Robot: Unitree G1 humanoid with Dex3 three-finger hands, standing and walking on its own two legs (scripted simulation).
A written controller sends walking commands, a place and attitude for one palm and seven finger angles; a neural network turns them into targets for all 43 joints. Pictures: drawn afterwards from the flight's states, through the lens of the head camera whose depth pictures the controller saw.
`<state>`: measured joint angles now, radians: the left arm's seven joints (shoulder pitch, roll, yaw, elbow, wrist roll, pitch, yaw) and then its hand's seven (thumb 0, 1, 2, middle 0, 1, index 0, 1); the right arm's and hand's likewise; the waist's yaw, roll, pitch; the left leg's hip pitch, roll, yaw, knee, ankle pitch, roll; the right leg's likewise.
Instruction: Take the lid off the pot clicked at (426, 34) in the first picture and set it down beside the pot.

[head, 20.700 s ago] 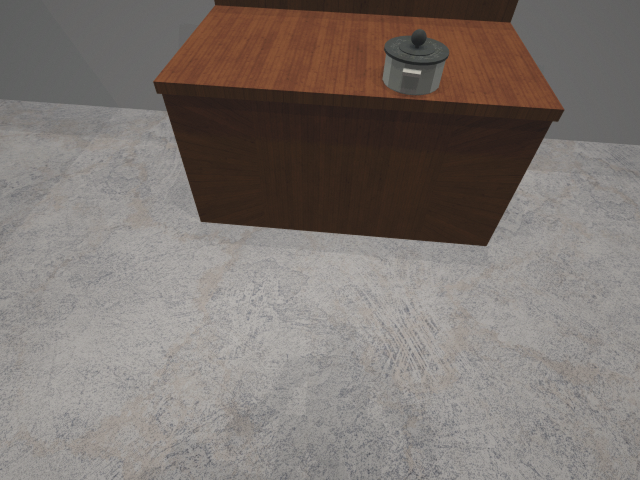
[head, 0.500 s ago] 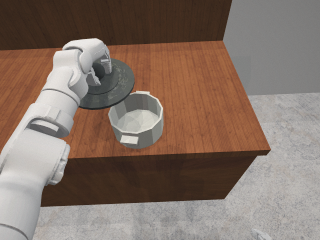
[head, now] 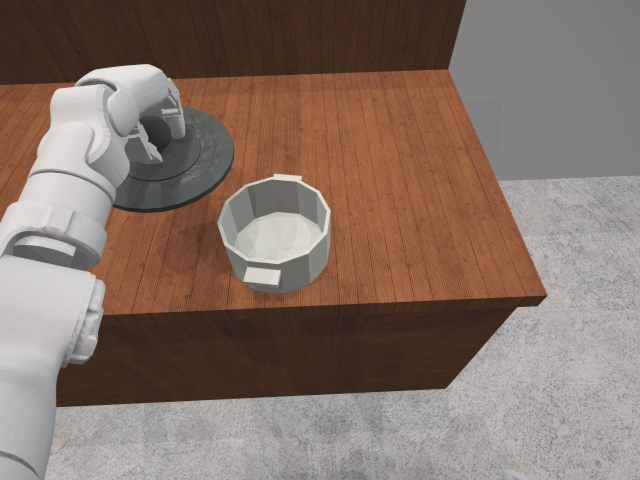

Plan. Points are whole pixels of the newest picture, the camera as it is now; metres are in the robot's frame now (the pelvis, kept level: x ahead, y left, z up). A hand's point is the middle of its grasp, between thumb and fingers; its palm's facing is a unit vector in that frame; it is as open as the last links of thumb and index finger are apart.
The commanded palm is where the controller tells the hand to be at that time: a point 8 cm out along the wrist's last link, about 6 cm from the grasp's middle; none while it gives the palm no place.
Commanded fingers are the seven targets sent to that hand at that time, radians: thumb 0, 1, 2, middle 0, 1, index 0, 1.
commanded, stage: move the lid sideways beside the pot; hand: left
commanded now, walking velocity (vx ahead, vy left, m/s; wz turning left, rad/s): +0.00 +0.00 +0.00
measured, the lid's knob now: (152, 133) +0.51 +0.20 +0.16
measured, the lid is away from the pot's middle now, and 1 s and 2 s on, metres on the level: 0.14 0.25 0.23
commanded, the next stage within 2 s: lower the lid onto the table in 1.00 s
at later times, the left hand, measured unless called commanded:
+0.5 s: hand (100, 141) +0.48 +0.25 +0.17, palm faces -0.34 -0.06 -0.94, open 7.1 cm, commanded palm +0.49 +0.26 +0.25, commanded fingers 0.00 0.76 0.80 -1.03 -1.11 -0.90 -1.07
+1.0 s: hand (49, 153) +0.46 +0.30 +0.17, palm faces -0.37 -0.05 -0.93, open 7.1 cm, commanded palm +0.49 +0.30 +0.25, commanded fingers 0.00 0.76 0.80 -1.03 -1.11 -0.90 -1.07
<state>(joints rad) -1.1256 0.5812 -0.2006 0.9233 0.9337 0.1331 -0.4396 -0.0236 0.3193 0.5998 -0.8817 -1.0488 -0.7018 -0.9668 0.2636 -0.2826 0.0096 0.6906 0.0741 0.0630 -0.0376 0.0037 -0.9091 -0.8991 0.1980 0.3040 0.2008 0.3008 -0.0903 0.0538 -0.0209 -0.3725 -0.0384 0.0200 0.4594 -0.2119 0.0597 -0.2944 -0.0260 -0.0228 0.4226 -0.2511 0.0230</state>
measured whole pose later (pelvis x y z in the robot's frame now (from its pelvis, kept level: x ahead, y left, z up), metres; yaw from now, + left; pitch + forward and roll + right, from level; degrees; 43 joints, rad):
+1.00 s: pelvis +0.00 +0.00 +0.00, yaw +0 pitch +8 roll -2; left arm -1.11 0.81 -0.12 0.95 0.94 -0.04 -0.52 -0.03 0.32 0.60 -0.89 -1.05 -0.70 -0.97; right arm 0.26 -0.30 0.02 0.69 0.10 0.11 -0.06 0.00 -0.91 -0.90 0.20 0.30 0.20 0.30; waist -0.08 0.03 0.00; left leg -0.42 -0.02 0.00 0.51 -0.23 0.06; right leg -0.31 -0.01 -0.04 0.41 -0.24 0.02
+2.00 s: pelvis +0.00 +0.00 -0.01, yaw -1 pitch +10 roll -2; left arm -1.03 0.77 -0.08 1.01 0.96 -0.11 -0.43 -0.03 0.33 0.60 -0.89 -1.06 -0.69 -0.96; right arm 0.27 -0.30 0.01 0.69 0.09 0.13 -0.07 0.00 -0.91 -0.90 0.20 0.30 0.20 0.30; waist -0.10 0.03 -0.02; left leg -0.48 -0.01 0.01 0.55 -0.25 0.06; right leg -0.37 0.00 -0.03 0.45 -0.25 0.02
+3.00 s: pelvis +0.00 +0.01 -0.02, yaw -2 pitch +15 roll -3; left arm -0.96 0.81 -0.01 1.10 1.00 -0.19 -0.35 -0.03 0.33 0.60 -0.89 -1.06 -0.69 -0.97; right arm 0.34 -0.29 0.01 0.72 0.08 0.13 -0.10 0.00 -0.91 -0.90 0.20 0.30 0.20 0.30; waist -0.13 0.03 -0.06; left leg -0.62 0.00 0.03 0.66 -0.31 0.07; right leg -0.52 0.01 -0.01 0.55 -0.29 0.03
